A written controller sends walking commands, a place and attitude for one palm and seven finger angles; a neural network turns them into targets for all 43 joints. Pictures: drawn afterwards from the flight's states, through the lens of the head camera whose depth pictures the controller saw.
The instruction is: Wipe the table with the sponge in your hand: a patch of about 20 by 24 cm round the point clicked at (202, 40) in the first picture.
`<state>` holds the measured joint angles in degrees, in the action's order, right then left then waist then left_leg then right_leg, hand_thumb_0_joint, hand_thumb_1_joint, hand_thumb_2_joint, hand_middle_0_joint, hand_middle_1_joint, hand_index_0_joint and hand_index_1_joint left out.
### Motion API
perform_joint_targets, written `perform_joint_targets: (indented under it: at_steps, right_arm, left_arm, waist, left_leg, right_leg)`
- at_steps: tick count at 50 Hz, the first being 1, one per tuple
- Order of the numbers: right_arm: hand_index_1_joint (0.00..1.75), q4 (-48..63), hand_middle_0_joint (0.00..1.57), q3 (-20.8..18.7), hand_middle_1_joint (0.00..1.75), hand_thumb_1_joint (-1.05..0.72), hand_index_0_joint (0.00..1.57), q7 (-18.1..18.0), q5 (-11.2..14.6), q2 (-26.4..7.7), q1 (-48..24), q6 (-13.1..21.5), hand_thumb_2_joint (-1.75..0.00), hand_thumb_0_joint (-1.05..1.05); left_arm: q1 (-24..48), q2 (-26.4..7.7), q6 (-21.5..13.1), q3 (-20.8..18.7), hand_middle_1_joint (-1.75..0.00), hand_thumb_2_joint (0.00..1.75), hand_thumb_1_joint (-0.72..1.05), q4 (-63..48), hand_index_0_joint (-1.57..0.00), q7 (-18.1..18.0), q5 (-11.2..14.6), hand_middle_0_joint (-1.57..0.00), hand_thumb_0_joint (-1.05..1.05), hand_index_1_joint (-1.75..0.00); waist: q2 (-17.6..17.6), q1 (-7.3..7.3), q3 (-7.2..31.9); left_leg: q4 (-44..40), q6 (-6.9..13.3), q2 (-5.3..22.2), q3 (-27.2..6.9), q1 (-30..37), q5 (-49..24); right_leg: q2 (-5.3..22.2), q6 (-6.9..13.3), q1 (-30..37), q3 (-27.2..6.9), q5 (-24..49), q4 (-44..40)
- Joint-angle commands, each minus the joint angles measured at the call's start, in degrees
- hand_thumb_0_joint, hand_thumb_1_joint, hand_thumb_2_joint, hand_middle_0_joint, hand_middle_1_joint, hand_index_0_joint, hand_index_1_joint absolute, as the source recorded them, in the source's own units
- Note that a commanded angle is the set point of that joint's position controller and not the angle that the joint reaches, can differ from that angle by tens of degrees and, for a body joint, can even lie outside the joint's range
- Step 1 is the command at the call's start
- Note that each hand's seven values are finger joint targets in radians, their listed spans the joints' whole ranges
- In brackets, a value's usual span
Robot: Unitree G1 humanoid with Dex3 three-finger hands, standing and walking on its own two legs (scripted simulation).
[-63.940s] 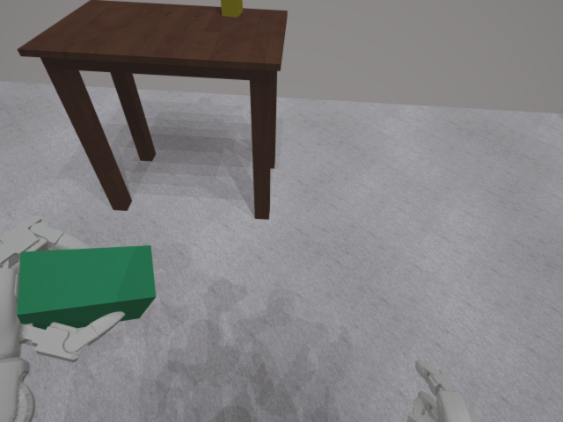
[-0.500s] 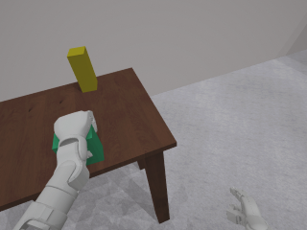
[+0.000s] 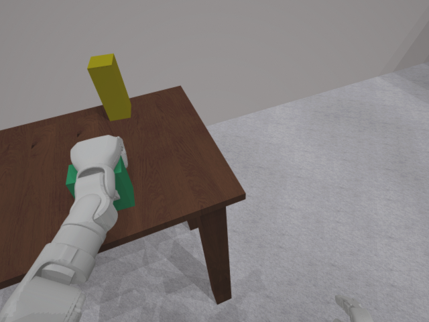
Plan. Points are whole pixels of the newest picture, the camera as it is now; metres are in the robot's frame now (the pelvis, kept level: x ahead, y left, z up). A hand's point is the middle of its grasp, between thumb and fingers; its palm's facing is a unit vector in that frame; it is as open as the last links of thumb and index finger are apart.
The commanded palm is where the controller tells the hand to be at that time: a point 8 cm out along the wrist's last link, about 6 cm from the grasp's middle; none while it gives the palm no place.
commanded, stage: wipe forward along the middle lane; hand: left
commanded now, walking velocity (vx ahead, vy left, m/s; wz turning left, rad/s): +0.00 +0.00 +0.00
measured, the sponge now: (106, 192) +0.36 +0.27 +0.05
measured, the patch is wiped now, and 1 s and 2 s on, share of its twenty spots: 0.95 0.95 0.95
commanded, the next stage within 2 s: slide back across to the first lane in 1.08 s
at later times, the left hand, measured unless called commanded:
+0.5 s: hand (103, 160) +0.41 +0.28 +0.10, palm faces -0.06 +0.02 -1.00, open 9.6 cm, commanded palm +0.39 +0.28 +0.12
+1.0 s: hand (97, 146) +0.45 +0.31 +0.10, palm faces -0.08 +0.04 -1.00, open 9.6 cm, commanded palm +0.44 +0.31 +0.13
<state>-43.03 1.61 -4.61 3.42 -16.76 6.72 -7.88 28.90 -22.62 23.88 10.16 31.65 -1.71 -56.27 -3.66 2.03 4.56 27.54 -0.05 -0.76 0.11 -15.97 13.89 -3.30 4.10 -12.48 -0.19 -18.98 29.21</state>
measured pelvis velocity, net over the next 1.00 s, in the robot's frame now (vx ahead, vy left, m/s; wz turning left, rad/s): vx -0.01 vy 0.02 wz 0.00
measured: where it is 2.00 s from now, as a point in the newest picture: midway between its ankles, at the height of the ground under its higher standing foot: outside the picture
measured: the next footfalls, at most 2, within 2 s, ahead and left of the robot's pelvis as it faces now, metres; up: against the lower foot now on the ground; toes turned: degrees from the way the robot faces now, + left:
none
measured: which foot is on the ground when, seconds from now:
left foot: down 0.00-1.00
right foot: down 0.00-1.00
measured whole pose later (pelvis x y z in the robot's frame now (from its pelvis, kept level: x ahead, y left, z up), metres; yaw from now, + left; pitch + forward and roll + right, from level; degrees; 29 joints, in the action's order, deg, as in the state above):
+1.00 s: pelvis -0.01 +0.02 -0.01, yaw +0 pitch +9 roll +0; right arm -44.6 0.3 -2.9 2.9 -16.1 14.1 -7.0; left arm 51.7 -30.1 13.7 5.2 63.4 -7.0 -60.5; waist -2.1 -4.1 6.0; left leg 32.4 1.5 -1.0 0.1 -27.1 14.6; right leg -3.1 2.5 -22.2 0.0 -18.4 31.3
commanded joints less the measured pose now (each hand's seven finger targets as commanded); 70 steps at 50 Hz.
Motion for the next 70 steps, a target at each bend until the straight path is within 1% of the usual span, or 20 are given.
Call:
perform_joint_targets:
  at_steps: [1,3,5,8,10,13,16,18,20,27,33,36,38,47,48,51,57,59,64,70]
  right_arm:
    - [0.3,7.94,0.2,-2.03,0.3,-0.9,0.2,-0.7,0.17,-6.29,-7.39,2.49,-0.9,0.0]
    - [0.3,7.5,0.2,-2.25,0.3,-0.9,0.2,-0.78,-0.08,-6.8,-6.47,2.29,-0.9,0.0]
    - [0.3,7.21,0.2,-2.25,0.3,-0.9,0.2,-0.77,0.06,-6.53,-5.35,2.41,-0.9,0.0]
    - [0.3,6.9,0.2,-2.46,0.3,-0.9,0.2,-0.92,-0.12,-6.89,-4.82,2.11,-0.9,0.0]
    - [0.3,6.66,0.2,-2.44,0.3,-0.9,0.2,-0.78,0.03,-6.42,-3.69,2.15,-0.9,0.0]
    - [0.3,6.26,0.2,-2.6,0.3,-0.9,0.2,-0.92,-0.25,-6.92,-2.99,2.05,-0.9,0.0]
    - [0.3,5.71,0.2,-2.67,0.3,-0.9,0.2,-0.52,-0.02,-6.62,-1.41,2.3,-0.9,0.0]
    - [0.3,5.54,0.2,-2.92,0.3,-0.9,0.2,-0.38,-0.24,-6.97,-0.91,2.11,-0.9,0.0]
    - [0.3,5.46,0.2,-3.0,0.3,-0.9,0.2,-0.13,-0.03,-6.65,0.07,2.38,-0.9,0.0]
    - [0.3,4.57,0.2,-3.39,0.3,-0.9,0.2,0.43,-0.07,-7.05,1.8,2.42,-0.9,0.0]
    - [0.3,3.53,0.2,-3.69,0.3,-0.9,0.2,0.57,-0.28,-7.65,3.4,2.3,-0.9,0.0]
    - [0.3,3.46,0.2,-3.7,0.3,-0.9,0.2,0.85,-0.23,-7.35,4.48,2.37,-0.9,0.0]
    - [0.3,3.47,0.2,-3.88,0.3,-0.9,0.2,0.79,-0.53,-7.85,4.92,2.24,-0.9,0.0]
    - [0.3,2.74,0.2,-3.83,0.3,-0.9,0.2,0.79,-0.53,-8.29,8.06,2.32,-0.9,0.0]
    - [0.3,2.67,0.2,-4.04,0.3,-0.9,0.2,0.75,-0.76,-8.38,8.48,2.33,-0.9,0.0]
    - [0.3,2.69,0.2,-4.06,0.3,-0.9,0.2,0.96,-0.65,-8.15,9.49,2.39,-0.9,0.0]
    - [0.3,2.4,0.2,-4.0,0.3,-0.9,0.2,0.86,-0.88,-8.71,11.73,2.28,-0.9,0.0]
    - [0.3,2.22,0.2,-4.21,0.3,-0.9,0.2,0.78,-0.96,-8.58,12.88,2.38,-0.9,0.0]
    - [0.3,3.31,0.2,-4.61,0.3,-0.9,0.2,0.91,-1.16,-8.29,13.91,2.23,-0.9,0.0]
    - [0.3,3.89,0.2,-4.61,0.3,-0.9,0.2,1.1,-0.82,-8.81,12.3,1.74,-0.9,0.0]
  left_arm:
    - [16.19,-11.37,0.11,-2.85,-1.6,1.3,0.1,1.5,-1.2,-2.13,-2.37,-1.2,0.0,-1.6]
    - [18.11,-15.19,-0.46,-5.78,-1.6,1.3,0.1,2.9,-1.2,-2.5,-2.75,-1.2,0.0,-1.6]
    - [19.62,-13.27,-1.45,-3.94,-1.6,1.3,0.1,5.42,-1.2,-2.76,-2.89,-1.2,0.0,-1.6]
    - [22.78,-17.17,-2.63,-6.59,-1.6,1.3,0.1,6.81,-1.2,-3.25,-3.38,-1.2,0.0,-1.6]
    - [24.31,-13.74,-3.41,-3.6,-1.6,1.3,0.1,10.03,-1.2,-3.7,-3.82,-1.2,0.0,-1.6]
    - [27.51,-18.25,-4.39,-6.78,-1.6,1.3,0.1,11.55,-1.2,-4.3,-4.0,-1.2,0.0,-1.6]
    - [28.87,-15.06,-5.33,-4.07,-1.6,1.3,0.1,14.85,-1.2,-4.76,-3.81,-1.2,0.0,-1.6]
    - [29.31,-18.41,-5.93,-7.1,-1.6,1.3,0.1,15.24,-1.2,-5.19,-3.85,-1.2,0.0,-1.6]
    - [29.77,-15.67,-6.63,-4.82,-1.6,1.3,0.1,16.08,-1.2,-5.52,-3.54,-1.2,0.0,-1.6]
    - [32.24,-16.35,-7.27,-5.15,-1.6,1.3,0.1,19.29,-1.2,-6.92,-4.03,-1.2,0.0,-1.6]
    - [36.07,-20.06,-7.24,-7.08,-1.6,1.3,0.1,22.07,-1.2,-7.13,-4.9,-1.2,0.0,-1.6]
    - [37.95,-17.0,-7.51,-3.94,-1.6,1.3,0.1,22.75,-1.2,-6.88,-5.1,-1.2,0.0,-1.6]
    - [37.62,-20.69,-7.82,-7.29,-1.6,1.3,0.1,23.05,-1.2,-6.77,-4.85,-1.2,0.0,-1.6]
    - [44.4,-22.61,-8.69,-6.14,-1.6,1.3,0.1,26.37,-1.2,-7.14,-6.36,-1.2,0.0,-1.6]
    - [44.51,-24.02,-8.86,-7.58,-1.6,1.3,0.1,26.42,-1.2,-7.09,-6.53,-1.2,0.0,-1.6]
    - [45.76,-21.23,-8.99,-5.05,-1.6,1.3,0.1,27.57,-1.2,-6.81,-5.79,-1.2,0.0,-1.6]
    - [47.48,-25.69,-9.87,-7.17,-1.6,1.3,0.1,29.39,-1.2,-6.14,-6.2,-1.2,0.0,-1.6]
    - [48.84,-24.51,-10.24,-6.03,-1.6,1.3,0.1,29.93,-1.2,-5.9,-6.89,-1.2,0.0,-1.6]
    - [46.53,-28.41,-12.29,-9.8,-1.6,1.3,0.1,26.21,-1.2,-5.82,-6.58,-1.2,0.0,-1.6]
    - [42.64,-31.53,-12.58,-12.95,-1.6,1.3,0.1,23.33,-1.2,-6.49,-6.51,-1.2,0.0,-1.6]
  waist:
    - [7.99,-0.46,8.22]
    - [6.99,-0.06,9.14]
    - [9.15,-1.08,8.11]
    - [6.65,-0.68,9.68]
    - [7.17,-1.93,7.32]
    - [6.05,-1.43,10.31]
    - [7.78,-2.78,9.84]
    - [5.3,-1.8,11.87]
    - [6.93,-2.88,11.81]
    - [7.63,-3.88,11.69]
    - [6.18,-4.16,12.68]
    - [5.05,-5.46,12.6]
    - [4.83,-4.41,15.12]
    - [4.37,-7.11,13.27]
    - [3.37,-6.36,14.92]
    - [3.29,-7.44,15.53]
    - [3.96,-7.95,16.82]
    - [3.67,-8.58,16.92]
    - [0.16,-6.02,23.35]
    - [-0.08,-4.66,19.95]
  left_leg:
    - [-0.88,2.53,-2.76,2.12,1.27,-10.56]
    - [-1.17,2.42,-2.69,1.72,0.64,-9.83]
    - [-0.7,2.65,-2.62,1.88,-0.22,-8.95]
    - [-1.12,2.45,-2.55,1.7,-0.73,-8.13]
    - [-1.01,2.62,-2.43,1.57,-1.36,-6.25]
    - [-1.01,2.58,-2.34,1.45,-1.78,-6.17]
    - [-0.37,2.85,-2.1,1.48,-1.88,-6.15]
    - [-0.47,2.69,-2.07,1.4,-2.02,-7.44]
    - [0.13,2.97,-2.0,1.69,-2.08,-7.66]
    - [0.75,3.05,-1.9,1.43,-2.79,-8.17]
    - [0.68,2.96,-1.77,1.2,-3.5,-8.47]
    - [1.48,3.04,-1.62,1.24,-2.46,-9.34]
    - [1.51,2.92,-1.53,1.14,-2.53,-10.91]
    - [2.58,3.04,-1.26,0.75,-3.66,-9.44]
    - [2.59,2.9,-1.12,0.53,-3.34,-10.89]
    - [3.44,2.93,-1.0,0.54,-2.71,-10.96]
    - [4.71,3.03,-1.03,0.7,-4.44,-12.23]
    - [4.79,3.05,-0.83,0.23,-3.77,-12.56]
    - [5.64,3.0,-0.6,0.29,-0.49,-18.09]
    - [4.22,2.94,-0.49,0.02,0.44,-19.91]
  right_leg:
    - [1.39,-1.81,2.48,-3.22,22.32,-4.42]
    - [1.33,-1.46,2.54,-3.99,20.9,-4.71]
    - [1.41,-1.9,1.63,-3.19,20.33,-4.55]
    - [1.42,-1.57,1.82,-3.88,18.25,-4.92]
    - [1.28,-1.75,-0.92,-2.69,14.89,-4.9]
    - [1.39,-1.55,0.4,-3.48,14.83,-5.05]
    - [1.44,-1.93,-0.83,-2.67,15.52,-4.58]
    - [1.41,-1.46,0.41,-3.23,17.08,-4.34]
    - [1.44,-1.89,0.23,-2.75,18.18,-3.97]
    - [1.17,-1.88,-1.23,-2.51,19.06,-3.65]
    - [1.01,-1.64,-1.78,-2.44,18.57,-3.48]
    - [0.86,-1.67,-3.53,-1.91,19.15,-2.87]
    - [0.94,-1.47,-1.6,-2.16,21.17,-2.61]
    - [0.53,-1.68,-6.34,-1.53,17.83,-2.11]
    - [0.47,-1.34,-5.82,-1.49,18.64,-1.74]
    - [0.36,-1.62,-7.05,-1.27,18.63,-1.39]
    - [0.34,-1.85,-6.41,-1.55,21.28,-0.7]
    - [0.05,-1.79,-8.06,-1.16,19.79,-0.45]
    - [-0.24,-1.28,-4.53,-1.14,23.66,0.68]
    - [-0.7,-0.86,-3.61,-0.46,23.49,-0.54]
